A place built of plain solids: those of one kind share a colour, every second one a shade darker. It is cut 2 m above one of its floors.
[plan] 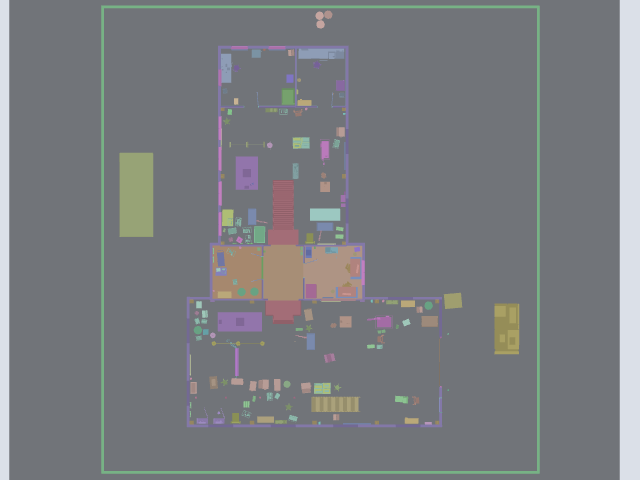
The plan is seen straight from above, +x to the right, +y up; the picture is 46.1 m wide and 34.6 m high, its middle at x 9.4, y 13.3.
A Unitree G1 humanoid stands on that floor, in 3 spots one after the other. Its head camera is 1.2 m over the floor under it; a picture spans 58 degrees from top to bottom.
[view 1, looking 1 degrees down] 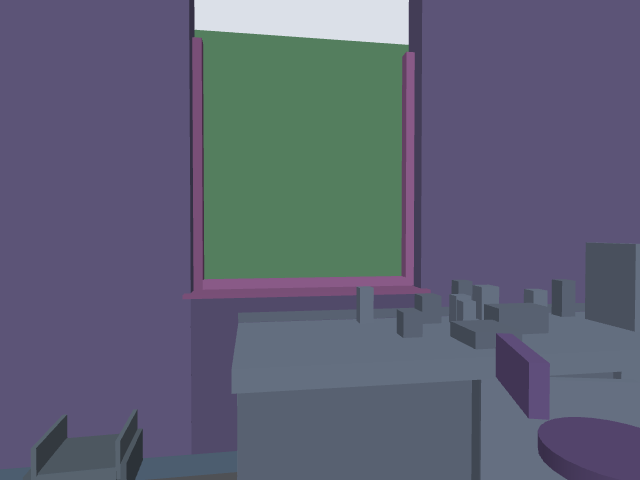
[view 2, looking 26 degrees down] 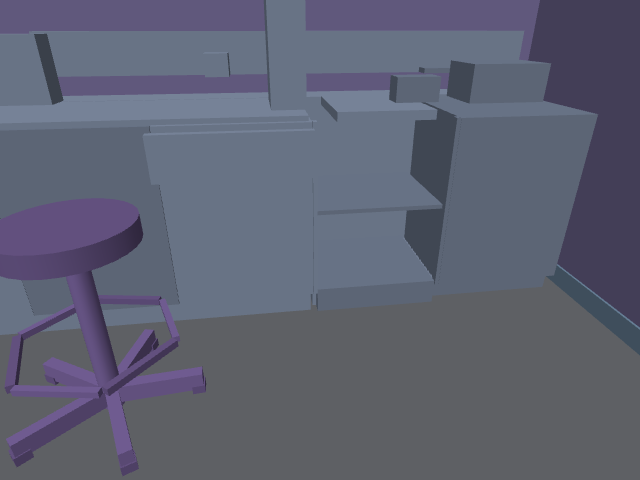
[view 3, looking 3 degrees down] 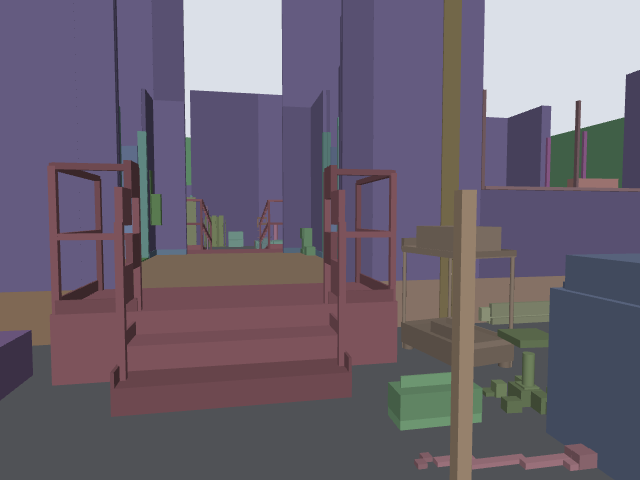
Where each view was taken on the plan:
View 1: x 4.45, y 24.70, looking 171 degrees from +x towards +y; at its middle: yard_bound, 10.75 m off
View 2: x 9.75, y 24.70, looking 82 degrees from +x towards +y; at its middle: lab_bench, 2.46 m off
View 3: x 6.75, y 4.50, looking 79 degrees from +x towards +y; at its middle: wall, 7.56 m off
